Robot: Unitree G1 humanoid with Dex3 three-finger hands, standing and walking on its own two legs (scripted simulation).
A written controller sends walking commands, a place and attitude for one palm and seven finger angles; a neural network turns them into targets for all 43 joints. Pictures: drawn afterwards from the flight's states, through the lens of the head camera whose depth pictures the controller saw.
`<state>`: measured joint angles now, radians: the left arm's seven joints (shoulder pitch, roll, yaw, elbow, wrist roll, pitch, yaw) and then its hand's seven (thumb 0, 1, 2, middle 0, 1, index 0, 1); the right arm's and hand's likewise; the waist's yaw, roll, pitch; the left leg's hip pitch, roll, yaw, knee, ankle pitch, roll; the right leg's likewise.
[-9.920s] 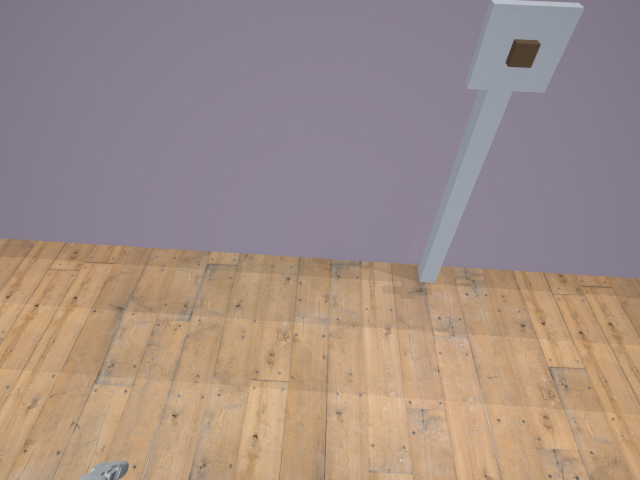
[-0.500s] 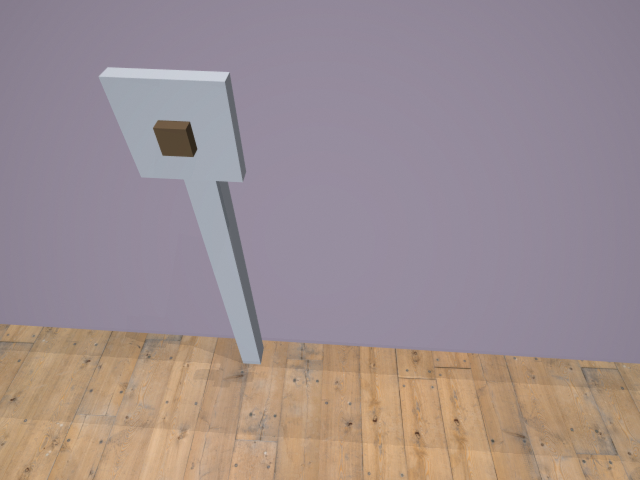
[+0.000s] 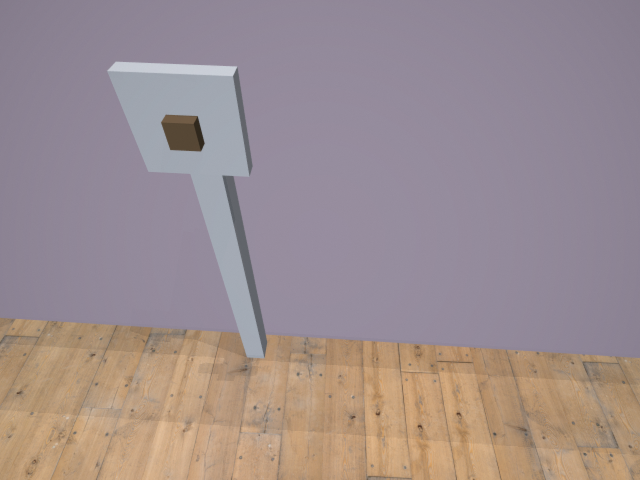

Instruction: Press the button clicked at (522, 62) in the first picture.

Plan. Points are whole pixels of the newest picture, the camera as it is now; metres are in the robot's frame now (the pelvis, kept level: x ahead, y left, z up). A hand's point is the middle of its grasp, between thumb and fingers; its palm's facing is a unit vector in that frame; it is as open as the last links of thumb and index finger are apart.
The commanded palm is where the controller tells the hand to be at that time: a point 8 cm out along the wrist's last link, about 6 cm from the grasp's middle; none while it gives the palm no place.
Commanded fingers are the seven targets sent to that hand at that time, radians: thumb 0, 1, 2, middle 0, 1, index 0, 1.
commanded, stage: look again from close up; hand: left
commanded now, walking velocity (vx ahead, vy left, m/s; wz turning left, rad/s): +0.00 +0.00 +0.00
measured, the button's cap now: (184, 132) +0.57 +0.25 +0.13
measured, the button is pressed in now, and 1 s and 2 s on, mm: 0 0 0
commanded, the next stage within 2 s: shuffle to correct the standing spot in 0.42 s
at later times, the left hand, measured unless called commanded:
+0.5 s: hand out of the picture +0.05 +0.20 -0.17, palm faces +0.03 -0.98 -0.21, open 7.3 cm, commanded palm none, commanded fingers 0.00 0.90 0.90 -0.20 -0.30 -0.20 -0.30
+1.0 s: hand out of the picture +0.05 +0.20 -0.18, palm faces +0.06 -0.98 -0.20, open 7.3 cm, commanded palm none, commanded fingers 0.00 0.90 0.90 -0.20 -0.30 -0.20 -0.30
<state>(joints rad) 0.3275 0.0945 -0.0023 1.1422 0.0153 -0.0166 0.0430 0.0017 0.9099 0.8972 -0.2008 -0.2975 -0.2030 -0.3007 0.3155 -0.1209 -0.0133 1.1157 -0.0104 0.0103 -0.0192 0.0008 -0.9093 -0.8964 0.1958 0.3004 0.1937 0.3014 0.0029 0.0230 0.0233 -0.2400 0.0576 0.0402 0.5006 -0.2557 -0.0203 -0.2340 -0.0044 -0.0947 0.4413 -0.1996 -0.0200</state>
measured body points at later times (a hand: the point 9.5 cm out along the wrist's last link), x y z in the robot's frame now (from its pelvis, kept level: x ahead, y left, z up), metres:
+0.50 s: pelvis +0.03 +0.02 +0.00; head +0.03 +0.02 +0.45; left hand +0.05 +0.25 -0.15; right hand +0.04 -0.20 -0.16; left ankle +0.01 +0.13 -0.74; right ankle +0.02 -0.11 -0.74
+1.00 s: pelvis +0.05 +0.03 +0.00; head +0.08 +0.03 +0.45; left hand +0.05 +0.25 -0.16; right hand +0.06 -0.19 -0.16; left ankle +0.01 +0.13 -0.74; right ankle +0.02 -0.11 -0.74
